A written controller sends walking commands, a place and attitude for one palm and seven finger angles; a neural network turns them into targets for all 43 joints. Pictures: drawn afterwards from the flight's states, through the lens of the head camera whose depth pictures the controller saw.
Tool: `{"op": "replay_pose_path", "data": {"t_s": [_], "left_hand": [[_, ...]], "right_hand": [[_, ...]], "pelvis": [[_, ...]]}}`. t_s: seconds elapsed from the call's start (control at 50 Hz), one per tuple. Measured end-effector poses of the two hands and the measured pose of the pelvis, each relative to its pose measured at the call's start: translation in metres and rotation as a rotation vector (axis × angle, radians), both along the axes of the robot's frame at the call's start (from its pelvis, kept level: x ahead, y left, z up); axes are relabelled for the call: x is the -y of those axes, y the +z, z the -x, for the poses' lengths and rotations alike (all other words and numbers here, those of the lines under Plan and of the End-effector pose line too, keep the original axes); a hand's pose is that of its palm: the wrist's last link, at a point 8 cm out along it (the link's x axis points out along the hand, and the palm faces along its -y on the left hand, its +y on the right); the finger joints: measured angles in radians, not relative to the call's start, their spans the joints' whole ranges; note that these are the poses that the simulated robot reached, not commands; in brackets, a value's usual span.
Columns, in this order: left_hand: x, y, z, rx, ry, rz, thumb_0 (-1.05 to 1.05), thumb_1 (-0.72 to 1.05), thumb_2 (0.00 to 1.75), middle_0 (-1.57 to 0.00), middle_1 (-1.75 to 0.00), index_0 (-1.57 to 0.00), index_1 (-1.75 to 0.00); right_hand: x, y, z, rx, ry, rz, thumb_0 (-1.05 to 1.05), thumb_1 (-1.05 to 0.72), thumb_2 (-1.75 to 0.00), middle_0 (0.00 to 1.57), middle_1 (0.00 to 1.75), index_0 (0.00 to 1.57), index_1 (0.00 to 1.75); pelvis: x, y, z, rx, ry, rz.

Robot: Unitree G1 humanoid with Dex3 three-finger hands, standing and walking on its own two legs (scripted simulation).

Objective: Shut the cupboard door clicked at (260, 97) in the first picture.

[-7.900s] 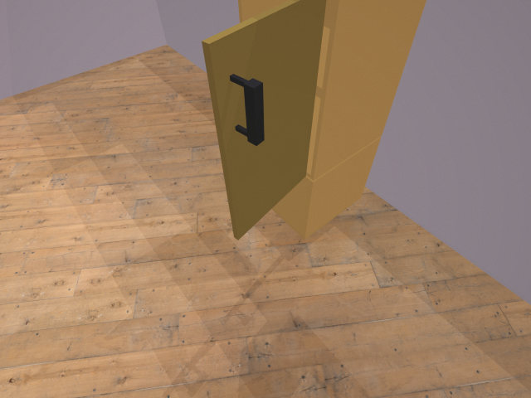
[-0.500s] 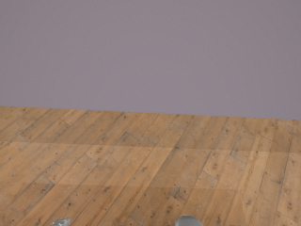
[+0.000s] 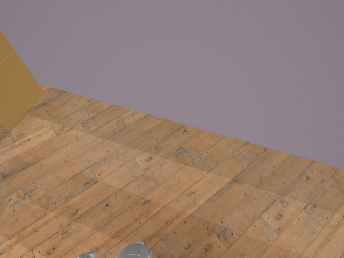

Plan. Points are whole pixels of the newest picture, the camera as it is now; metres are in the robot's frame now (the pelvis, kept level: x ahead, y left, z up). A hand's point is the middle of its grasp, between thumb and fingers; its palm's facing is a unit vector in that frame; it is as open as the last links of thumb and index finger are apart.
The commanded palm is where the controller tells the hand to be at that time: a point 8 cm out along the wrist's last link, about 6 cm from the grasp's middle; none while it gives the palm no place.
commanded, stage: walk to a spot facing it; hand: left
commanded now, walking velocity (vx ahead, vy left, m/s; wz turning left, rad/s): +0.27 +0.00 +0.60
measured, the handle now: out of the picture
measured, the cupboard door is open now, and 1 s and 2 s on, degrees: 100 100 100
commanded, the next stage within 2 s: turn to face it in 1.96 s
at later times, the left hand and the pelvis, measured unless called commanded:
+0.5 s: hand (88, 240) +0.17 +0.23 -0.15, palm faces +0.20 -0.95 -0.24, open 7.4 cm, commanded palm none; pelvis +0.10 +0.00 +0.00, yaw +14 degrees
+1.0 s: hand out of the picture +0.10 +0.18 -0.18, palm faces +0.58 -0.79 -0.19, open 7.3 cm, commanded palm none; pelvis +0.28 +0.08 -0.02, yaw +33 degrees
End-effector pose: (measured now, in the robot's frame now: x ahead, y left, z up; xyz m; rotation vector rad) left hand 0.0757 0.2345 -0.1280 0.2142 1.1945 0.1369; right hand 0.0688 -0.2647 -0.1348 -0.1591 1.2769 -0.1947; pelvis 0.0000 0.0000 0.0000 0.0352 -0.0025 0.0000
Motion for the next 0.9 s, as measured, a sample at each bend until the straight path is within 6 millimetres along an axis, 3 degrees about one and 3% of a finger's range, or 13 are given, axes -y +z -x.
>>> {"op": "replay_pose_path", "data": {"t_s": [0.12,0.2,0.3,0.42,0.54,0.62,0.72,0.8,0.9], "left_hand": [[-0.045,-0.028,0.049,-0.09,0.127,0.007,0.0,0.91,0.9,-0.21,-0.3,-0.21,-0.3],[-0.064,-0.024,0.051,-0.115,0.175,-0.004,0.01,0.91,0.9,-0.2,-0.3,-0.2,-0.3],[-0.068,-0.003,0.023,-0.036,0.203,0.0,0.01,0.91,0.9,-0.2,-0.3,-0.2,-0.3],[-0.056,0.01,-0.031,0.038,0.206,0.0,0.01,0.91,0.9,-0.2,-0.3,-0.2,-0.3],[-0.034,0.009,-0.097,0.132,0.202,-0.028,0.01,0.91,0.9,-0.2,-0.3,-0.2,-0.3],[-0.016,0.013,-0.105,0.151,0.285,-0.024,0.0,0.91,0.9,-0.2,-0.3,-0.21,-0.3],[0.0,0.012,-0.083,0.074,0.446,-0.001,-0.01,0.93,0.9,-0.2,-0.3,-0.21,-0.3],[0.002,0.008,-0.052,-0.029,0.542,0.004,-0.01,0.95,0.9,-0.2,-0.3,-0.21,-0.3],[0.015,-0.004,-0.013,-0.207,0.648,0.071,-0.01,0.93,0.9,-0.2,-0.3,-0.2,-0.3]], "right_hand": [[-0.026,0.007,-0.071,0.142,0.16,0.055,0.01,-0.91,-0.9,0.2,0.3,0.2,0.29],[-0.039,0.016,-0.083,0.17,0.206,0.071,0.01,-0.91,-0.9,0.2,0.3,0.2,0.29],[-0.048,0.018,-0.077,0.084,0.231,0.045,0.01,-0.9,-0.89,0.2,0.3,0.2,0.29],[-0.043,0.009,-0.073,-0.037,0.225,0.001,0.01,-0.9,-0.89,0.21,0.3,0.21,0.29],[-0.018,-0.017,-0.097,-0.132,0.217,-0.023,0.01,-0.9,-0.89,0.21,0.3,0.21,0.3],[-0.012,-0.018,-0.149,-0.154,0.293,-0.013,0.01,-0.9,-0.89,0.2,0.3,0.2,0.29],[-0.032,-0.002,-0.245,-0.07,0.409,-0.01,0.01,-0.91,-0.9,0.2,0.3,0.2,0.29],[-0.073,0.006,-0.326,0.02,0.528,-0.022,0.01,-0.91,-0.9,0.2,0.3,0.2,0.29],[-0.155,0.012,-0.418,0.144,0.677,-0.057,0.01,-0.91,-0.9,0.2,0.3,0.19,0.29]], "pelvis": [[-0.02,-0.018,-0.008,-0.007,0.079,0.015],[-0.025,-0.012,-0.016,-0.006,0.112,0.027],[-0.026,0.002,-0.036,-0.011,0.158,0.044],[-0.016,0.006,-0.07,-0.023,0.215,0.043],[0.008,-0.009,-0.12,-0.027,0.278,0.022],[0.012,-0.005,-0.146,-0.009,0.357,0.028],[0.008,0.006,-0.183,-0.017,0.448,0.027],[-0.004,0.008,-0.211,-0.017,0.507,0.028],[-0.034,0.001,-0.243,-0.007,0.552,0.037]]}}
